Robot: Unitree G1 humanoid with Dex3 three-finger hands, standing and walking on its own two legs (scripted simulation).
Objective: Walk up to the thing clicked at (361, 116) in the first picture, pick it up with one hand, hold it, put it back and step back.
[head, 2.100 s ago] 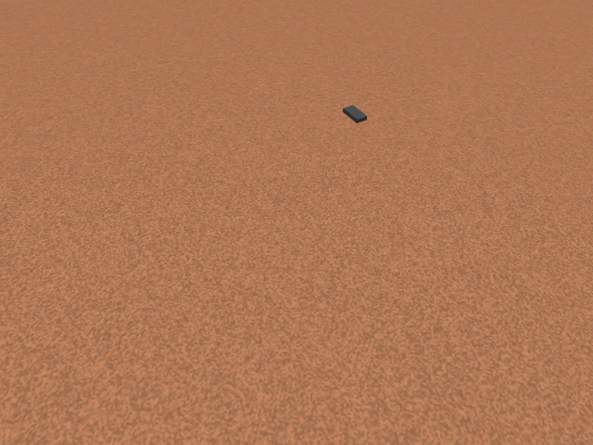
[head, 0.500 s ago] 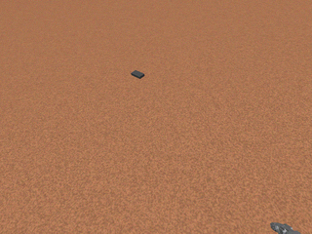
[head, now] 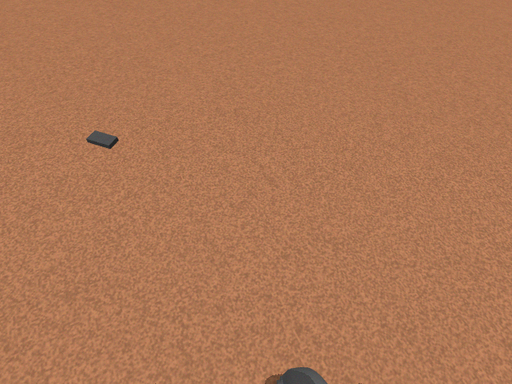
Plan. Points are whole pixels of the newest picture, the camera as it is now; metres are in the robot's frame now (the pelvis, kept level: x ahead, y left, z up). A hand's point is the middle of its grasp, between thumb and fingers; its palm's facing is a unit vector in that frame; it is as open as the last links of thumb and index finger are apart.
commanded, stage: walk up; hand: left
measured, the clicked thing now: (102, 139) +1.49 +0.68 -0.76
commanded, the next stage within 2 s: none
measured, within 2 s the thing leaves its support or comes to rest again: neither
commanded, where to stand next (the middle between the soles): +1.11 +0.66 m, yaw -27 degrees
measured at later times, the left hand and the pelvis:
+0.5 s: hand (66, 286) +0.35 +0.32 -0.12, palm faces -0.12 -0.87 -0.47, open 7.4 cm; pelvis +0.26 +0.05 -0.01, yaw -8 degrees
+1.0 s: hand (42, 175) +0.65 +0.46 -0.14, palm faces -0.30 -0.82 -0.49, open 7.4 cm; pelvis +0.48 +0.20 -0.01, yaw -16 degrees
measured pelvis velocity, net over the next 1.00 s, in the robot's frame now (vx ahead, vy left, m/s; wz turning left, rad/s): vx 0.48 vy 0.20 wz -0.27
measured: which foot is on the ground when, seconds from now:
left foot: down 0.00-0.22, up 0.24-0.68, down 0.70-1.00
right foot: up 0.00-0.20, down 0.22-0.72, up 0.74-1.00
